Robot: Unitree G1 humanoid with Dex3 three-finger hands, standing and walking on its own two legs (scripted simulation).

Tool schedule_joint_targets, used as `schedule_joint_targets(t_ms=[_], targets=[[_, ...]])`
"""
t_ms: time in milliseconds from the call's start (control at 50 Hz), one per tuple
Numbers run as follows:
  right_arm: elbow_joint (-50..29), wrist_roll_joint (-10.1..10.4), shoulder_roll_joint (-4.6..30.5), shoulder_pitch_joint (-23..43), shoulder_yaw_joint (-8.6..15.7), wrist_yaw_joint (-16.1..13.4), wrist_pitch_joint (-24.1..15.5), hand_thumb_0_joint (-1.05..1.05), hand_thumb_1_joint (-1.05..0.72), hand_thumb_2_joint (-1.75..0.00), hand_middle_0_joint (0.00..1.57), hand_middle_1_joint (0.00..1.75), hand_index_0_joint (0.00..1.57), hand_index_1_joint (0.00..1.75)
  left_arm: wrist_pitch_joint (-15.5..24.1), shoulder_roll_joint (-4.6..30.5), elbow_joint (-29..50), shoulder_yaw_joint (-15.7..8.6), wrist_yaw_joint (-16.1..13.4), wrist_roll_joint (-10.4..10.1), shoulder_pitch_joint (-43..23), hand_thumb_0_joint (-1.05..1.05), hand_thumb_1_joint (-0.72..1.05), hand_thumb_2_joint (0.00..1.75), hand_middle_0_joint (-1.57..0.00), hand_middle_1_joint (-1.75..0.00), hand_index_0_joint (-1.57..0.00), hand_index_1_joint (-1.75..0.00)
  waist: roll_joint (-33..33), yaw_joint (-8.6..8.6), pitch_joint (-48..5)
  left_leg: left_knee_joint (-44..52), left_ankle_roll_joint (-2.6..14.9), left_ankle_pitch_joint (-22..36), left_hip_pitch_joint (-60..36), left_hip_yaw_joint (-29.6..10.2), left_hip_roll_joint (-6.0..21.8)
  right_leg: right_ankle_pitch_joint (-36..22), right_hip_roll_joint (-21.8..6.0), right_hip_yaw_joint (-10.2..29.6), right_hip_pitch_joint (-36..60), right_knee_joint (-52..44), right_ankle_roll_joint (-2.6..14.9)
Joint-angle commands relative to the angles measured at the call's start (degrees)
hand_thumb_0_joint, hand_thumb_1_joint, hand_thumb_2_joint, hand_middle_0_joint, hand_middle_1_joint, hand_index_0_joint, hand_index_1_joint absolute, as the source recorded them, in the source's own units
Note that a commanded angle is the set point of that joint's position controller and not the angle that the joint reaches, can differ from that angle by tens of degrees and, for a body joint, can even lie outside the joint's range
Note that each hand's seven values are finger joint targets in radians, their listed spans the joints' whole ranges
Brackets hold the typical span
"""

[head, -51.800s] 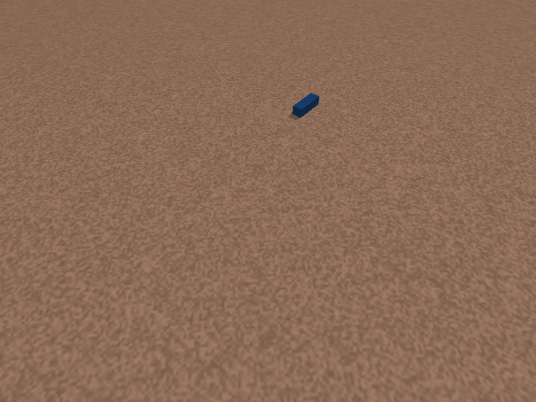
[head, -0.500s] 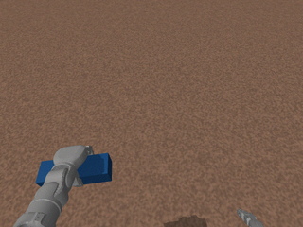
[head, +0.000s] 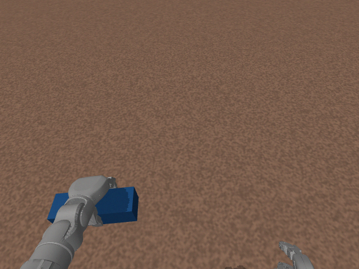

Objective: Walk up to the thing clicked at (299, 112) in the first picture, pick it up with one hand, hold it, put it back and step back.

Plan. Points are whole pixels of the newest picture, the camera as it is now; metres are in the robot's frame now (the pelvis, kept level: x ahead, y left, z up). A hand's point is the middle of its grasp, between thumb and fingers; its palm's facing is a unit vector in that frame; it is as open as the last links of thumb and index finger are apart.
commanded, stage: hold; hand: left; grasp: from above
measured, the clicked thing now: (96, 207) +0.30 +0.24 -0.08
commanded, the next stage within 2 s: crouch in 1.06 s
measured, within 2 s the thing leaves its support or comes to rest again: neither
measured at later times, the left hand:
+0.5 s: hand (95, 209) +0.27 +0.22 -0.03, palm faces -0.46 -0.06 -0.89, open 9.8 cm
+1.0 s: hand (96, 205) +0.28 +0.22 -0.03, palm faces -0.46 -0.06 -0.89, open 9.8 cm
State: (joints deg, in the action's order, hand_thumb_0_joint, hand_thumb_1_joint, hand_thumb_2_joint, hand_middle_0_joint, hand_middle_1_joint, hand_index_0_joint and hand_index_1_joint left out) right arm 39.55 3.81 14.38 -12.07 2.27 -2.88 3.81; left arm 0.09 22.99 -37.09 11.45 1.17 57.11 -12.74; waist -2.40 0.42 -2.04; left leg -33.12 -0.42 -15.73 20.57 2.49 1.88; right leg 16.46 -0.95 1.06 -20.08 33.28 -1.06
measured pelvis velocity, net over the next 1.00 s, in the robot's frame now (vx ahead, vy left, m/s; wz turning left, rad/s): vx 0.00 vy -0.01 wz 0.00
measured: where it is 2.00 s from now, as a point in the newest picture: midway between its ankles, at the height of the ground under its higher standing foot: outside the picture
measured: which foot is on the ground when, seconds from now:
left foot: down 0.00-1.00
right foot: down 0.00-1.00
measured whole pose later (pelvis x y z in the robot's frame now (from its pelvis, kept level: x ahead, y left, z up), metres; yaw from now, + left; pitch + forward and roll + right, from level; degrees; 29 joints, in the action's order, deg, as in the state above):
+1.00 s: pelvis +0.00 -0.01 +0.01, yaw +0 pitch +1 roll +0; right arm 40.0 4.0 14.3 -10.1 1.6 -3.9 4.3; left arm 0.6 23.0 -35.1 11.4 2.6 56.9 -12.6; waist -2.8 -0.3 -0.3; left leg -27.0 -0.8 -12.6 15.5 2.6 1.9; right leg 13.9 -0.8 1.1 -15.6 28.4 -0.6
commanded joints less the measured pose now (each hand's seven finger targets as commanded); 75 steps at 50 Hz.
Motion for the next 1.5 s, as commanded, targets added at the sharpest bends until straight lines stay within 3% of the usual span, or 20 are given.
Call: schedule_joint_targets(t_ms=[0,220,340,400,540,600,740,780,840,900,960,1000,1040,1100,1140,1160,1260,1300,1380,1480], targets=[[-7.97,-0.16,7.66,4.56,2.23,-0.82,-2.37,0.00,-0.89,-0.89,0.20,0.30,0.20,0.30,0.88,13.00,13.19,-6.18,-1.78,-0.39,-18.98,0.00,0.66,0.81,-0.94,-0.81,-0.98,-0.77,0.19,-0.51,-14.27,4.79,1.23,11.62,-9.48,-0.21,-2.50,-10.41,2.44,-0.44,3.75,-5.73,1.32],[-8.07,-0.31,7.53,6.21,1.64,-1.07,-2.76,0.00,-0.89,-0.89,0.20,0.30,0.20,0.30,0.90,12.94,12.81,-6.51,-2.49,-0.35,-19.39,0.00,0.68,0.79,-0.93,-0.84,-0.98,-0.79,0.60,-0.45,-11.49,7.31,1.11,6.09,-9.66,-0.49,-2.25,-4.60,2.48,-0.46,3.28,-7.98,1.51],[-8.16,-0.14,7.20,6.97,1.41,-1.31,-2.88,0.00,-0.90,-0.90,0.20,0.30,0.20,0.30,0.72,12.78,15.20,-5.98,-1.62,-0.63,-20.50,0.00,0.69,0.81,-0.96,-0.84,-1.00,-0.79,0.70,-0.42,-12.83,7.34,1.34,8.43,-11.16,-0.11,-2.58,-7.11,2.19,-0.15,4.65,-8.62,1.17],[-7.87,-0.08,7.23,7.24,1.26,-1.51,-2.86,0.00,-0.90,-0.90,0.20,0.30,0.20,0.30,0.87,14.11,15.14,-7.11,-1.36,-1.00,-20.38,0.00,0.68,0.81,-0.96,-0.83,-1.00,-0.78,0.51,-0.78,-12.53,7.72,1.36,7.86,-11.04,0.04,-2.63,-6.44,2.17,-0.14,4.74,-9.03,1.21],[-7.88,-0.09,7.03,7.54,1.16,-1.66,-2.78,0.00,-0.90,-0.90,0.20,0.30,0.20,0.30,1.16,12.78,16.40,-5.73,-0.30,-1.20,-20.53,0.00,0.64,0.81,-0.92,-0.84,-0.96,-0.79,1.14,-0.82,-13.11,8.04,1.35,10.92,-12.56,-0.22,-2.33,-9.25,2.38,-0.58,5.67,-9.01,1.24],[-8.05,0.05,7.15,7.31,1.20,-1.65,-2.61,0.00,-0.90,-0.90,0.20,0.30,0.20,0.30,0.88,12.43,13.68,-6.20,-0.39,-1.21,-17.67,0.00,0.64,0.82,-0.93,-0.81,-0.97,-0.77,1.47,-0.76,-11.70,8.40,1.30,11.08,-12.14,-0.02,-2.31,-9.51,2.47,-0.57,5.43,-9.03,1.37],[-7.99,-0.14,7.12,7.39,1.27,-1.61,-2.22,0.00,-0.90,-0.90,0.20,0.30,0.20,0.30,1.05,13.96,15.66,-7.43,-1.00,-0.33,-20.04,0.00,0.64,0.81,-0.93,-0.82,-0.97,-0.78,-0.46,-1.09,-13.42,8.36,1.09,12.83,-13.37,0.02,-2.55,-11.00,2.23,-0.45,6.39,-9.02,1.53],[-7.64,-0.19,7.15,7.16,1.36,-1.60,-2.23,0.00,-0.90,-0.90,0.20,0.30,0.20,0.30,1.13,13.04,15.60,-6.56,-1.35,-0.49,-21.17,0.00,0.63,0.81,-0.93,-0.81,-0.97,-0.77,0.39,-0.57,-13.51,8.39,1.13,12.76,-13.83,-0.15,-2.19,-10.92,2.56,-0.69,6.29,-8.98,1.52],[-7.53,-0.20,7.09,7.12,1.34,-1.66,-2.15,0.00,-0.90,-0.90,0.20,0.30,0.20,0.30,1.28,14.22,15.56,-7.42,-1.76,-0.43,-22.76,0.00,0.62,0.82,-0.92,-0.81,-0.96,-0.78,0.18,-0.70,-13.50,8.31,1.23,12.34,-13.51,0.10,-2.46,-10.74,2.31,-0.46,6.03,-9.51,1.33],[-7.36,-0.14,7.10,7.05,1.60,-1.55,-2.10,0.00,-0.90,-0.90,0.20,0.30,0.20,0.30,0.87,12.43,13.12,-6.35,-1.59,-0.27,-19.01,0.00,0.62,0.80,-0.92,-0.80,-0.96,-0.76,0.78,-0.80,-13.29,8.29,1.22,13.67,-13.69,0.03,-2.44,-12.03,2.26,-0.61,6.51,-9.32,1.37],[-7.55,-0.10,7.22,6.74,1.84,-1.49,-1.96,0.00,-0.90,-0.90,0.20,0.30,0.20,0.30,0.87,12.31,14.86,-5.98,-1.22,-0.55,-19.46,0.00,0.64,0.83,-0.94,-0.82,-0.97,-0.78,1.32,-0.64,-14.28,8.03,1.47,14.57,-14.00,0.17,-2.61,-13.49,2.02,-0.44,7.25,-9.37,1.15],[-7.32,-0.07,7.30,6.37,1.92,-1.51,-1.78,0.00,-0.90,-0.90,0.20,0.30,0.20,0.30,0.87,14.01,14.72,-7.22,-1.04,-0.37,-20.04,0.00,0.62,0.80,-0.92,-0.81,-0.96,-0.77,0.42,-0.92,-14.82,8.15,1.45,15.39,-14.29,0.26,-2.56,-14.29,2.06,-0.51,7.77,-9.30,1.22],[-7.29,0.04,7.21,6.25,1.83,-1.56,-1.76,0.00,-0.90,-0.90,0.20,0.30,0.20,0.30,1.22,12.93,13.44,-5.94,-0.58,-0.51,-20.59,0.00,0.63,0.78,-0.93,-0.80,-0.97,-0.75,1.20,-0.40,-13.36,8.39,1.51,15.15,-13.73,0.12,-2.32,-14.03,2.29,-0.72,7.29,-9.23,1.34],[-7.59,0.08,7.31,6.23,1.85,-1.62,-1.60,0.00,-0.90,-0.90,0.20,0.30,0.20,0.30,1.54,13.26,11.91,-6.60,-0.75,-0.56,-19.89,0.00,0.62,0.80,-0.93,-0.79,-0.96,-0.76,1.28,-0.63,-12.45,8.57,1.50,14.59,-13.55,0.16,-2.45,-13.52,2.13,-0.60,7.12,-9.55,1.35],[-7.96,-0.02,7.18,6.75,1.72,-1.49,-1.53,0.00,-0.92,-0.91,0.20,0.30,0.20,0.30,1.78,12.52,11.89,-6.13,-0.65,-0.96,-19.00,0.00,0.69,0.70,-0.93,-0.86,-1.01,-0.78,0.65,-1.22,-11.71,8.99,1.25,14.25,-13.44,-0.03,-2.46,-12.64,2.12,-0.84,6.98,-9.82,1.56],[-8.12,-0.06,7.42,6.35,1.88,-1.44,-1.50,0.00,-0.88,-0.89,0.20,0.30,0.20,0.30,1.93,12.67,13.04,-6.24,-0.75,-0.71,-19.66,0.00,0.61,0.73,-0.85,-0.82,-0.93,-0.76,0.87,-0.72,-12.53,8.82,1.33,14.12,-13.74,-0.01,-2.49,-12.65,2.09,-0.69,6.85,-9.77,1.52],[-7.82,-0.11,7.25,5.85,1.95,-1.36,-1.02,0.00,-0.88,-0.89,0.20,0.30,0.20,0.30,2.65,12.26,9.91,-6.74,-2.36,0.20,-17.42,0.00,0.58,0.80,-0.89,-0.79,-0.92,-0.76,2.52,-0.62,-11.56,7.90,1.43,14.74,-12.29,0.13,-2.85,-13.69,1.85,-0.66,6.60,-9.34,1.25],[-7.28,-0.35,7.44,4.70,2.21,-1.22,-0.70,0.00,-0.88,-0.89,0.20,0.30,0.20,0.30,3.36,11.65,8.12,-6.68,-3.73,1.12,-17.67,0.00,0.58,0.81,-0.90,-0.78,-0.92,-0.75,3.19,0.50,-11.09,7.19,1.40,14.23,-11.66,0.08,-2.67,-13.26,1.91,-0.71,5.05,-8.59,1.35],[-6.10,-1.15,7.37,4.04,2.38,-0.82,-0.28,0.00,-0.88,-0.89,0.20,0.30,0.20,0.30,4.78,11.19,2.09,-6.69,-8.20,2.98,-20.58,0.00,0.57,0.81,-0.90,-0.76,-0.92,-0.74,4.77,1.58,-9.98,3.21,1.41,12.35,-6.70,-0.04,-3.08,-12.26,1.41,-0.81,0.67,-5.77,1.01],[-3.69,-2.46,8.36,0.93,3.40,0.25,-0.21,0.00,-0.89,-0.89,0.20,0.30,0.20,0.30,6.03,11.69,-4.05,-6.66,-14.16,6.21,-27.74,0.00,0.58,0.78,-0.89,-0.79,-0.92,-0.75,1.59,3.25,-16.16,-6.66,0.67,10.32,0.26,-0.28,-2.79,-10.50,1.59,-0.81,-8.72,3.34,1.36]])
